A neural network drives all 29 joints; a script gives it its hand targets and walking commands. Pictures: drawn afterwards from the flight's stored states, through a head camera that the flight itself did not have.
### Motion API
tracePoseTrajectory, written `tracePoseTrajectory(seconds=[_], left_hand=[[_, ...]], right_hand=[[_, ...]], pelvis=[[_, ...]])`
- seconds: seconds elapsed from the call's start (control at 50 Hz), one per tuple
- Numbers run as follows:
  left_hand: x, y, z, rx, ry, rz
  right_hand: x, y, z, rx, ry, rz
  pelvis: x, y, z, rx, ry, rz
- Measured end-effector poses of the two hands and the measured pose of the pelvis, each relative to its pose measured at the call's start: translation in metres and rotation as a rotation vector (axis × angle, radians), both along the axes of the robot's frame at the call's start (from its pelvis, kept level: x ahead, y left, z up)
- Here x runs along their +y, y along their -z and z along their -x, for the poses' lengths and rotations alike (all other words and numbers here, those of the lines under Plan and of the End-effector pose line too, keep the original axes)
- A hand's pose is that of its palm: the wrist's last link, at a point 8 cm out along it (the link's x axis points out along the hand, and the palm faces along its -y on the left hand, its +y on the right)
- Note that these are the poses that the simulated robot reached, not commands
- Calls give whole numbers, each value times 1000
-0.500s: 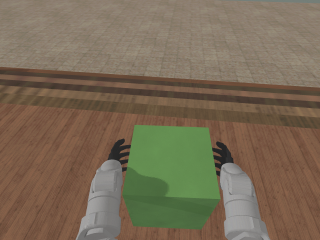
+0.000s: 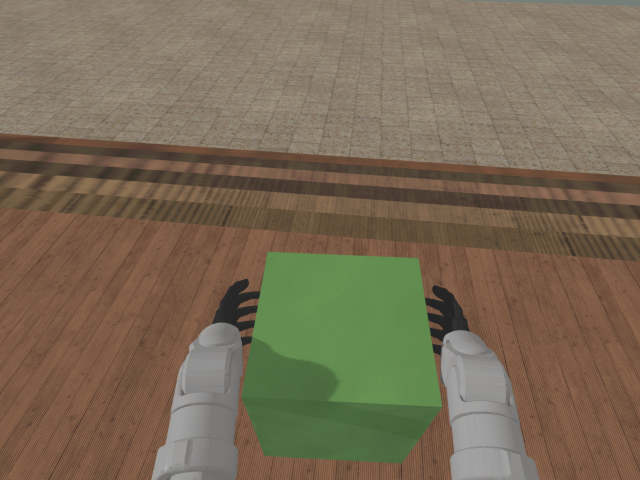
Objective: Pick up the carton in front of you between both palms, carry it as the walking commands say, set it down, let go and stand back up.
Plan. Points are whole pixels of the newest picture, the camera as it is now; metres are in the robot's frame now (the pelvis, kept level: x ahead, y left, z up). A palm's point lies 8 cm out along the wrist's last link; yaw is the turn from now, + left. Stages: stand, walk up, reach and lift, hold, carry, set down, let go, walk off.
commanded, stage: reach and lift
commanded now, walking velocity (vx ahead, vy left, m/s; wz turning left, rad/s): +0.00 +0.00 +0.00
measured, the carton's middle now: (337, 362) +0.29 +0.00 -0.04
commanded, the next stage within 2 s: hold in 0.26 s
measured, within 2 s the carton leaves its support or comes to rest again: neither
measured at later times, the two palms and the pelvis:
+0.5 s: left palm (222, 335) +0.28 +0.15 +0.05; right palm (461, 344) +0.28 -0.15 +0.05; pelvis +0.00 +0.00 +0.00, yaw +0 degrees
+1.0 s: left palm (222, 335) +0.28 +0.15 +0.05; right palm (460, 343) +0.28 -0.15 +0.05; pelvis -0.01 +0.00 +0.00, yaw +0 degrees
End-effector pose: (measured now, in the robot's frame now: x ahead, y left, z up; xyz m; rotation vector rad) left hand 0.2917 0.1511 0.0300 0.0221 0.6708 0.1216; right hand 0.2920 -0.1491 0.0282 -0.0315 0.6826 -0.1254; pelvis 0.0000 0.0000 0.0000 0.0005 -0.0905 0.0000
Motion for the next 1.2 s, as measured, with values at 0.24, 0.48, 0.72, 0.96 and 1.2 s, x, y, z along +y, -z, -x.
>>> tracePoseTrajectory(seconds=[0.24, 0.48, 0.72, 0.96, 1.2], left_hand=[[0, -5, 2, 0, 3, -4], [-1, -21, 14, -24, 5, -7], [-1, -18, 19, -13, -6, 11], [0, -19, 14, -17, -7, 10], [0, -18, 13, -10, 6, -7]], right_hand=[[0, -5, 2, 0, -2, 3], [0, -20, 14, -24, -1, 1], [-1, -18, 19, -13, 11, -14], [0, -20, 15, -18, 10, -13], [0, -19, 13, -10, -2, 3]], pelvis=[[0, -1, -2, -12, -1, 1], [0, -3, 2, -43, -2, 1], [0, 1, 14, -56, -3, 1], [0, 0, 12, -54, -2, 1], [0, -1, 3, -49, -2, 1]])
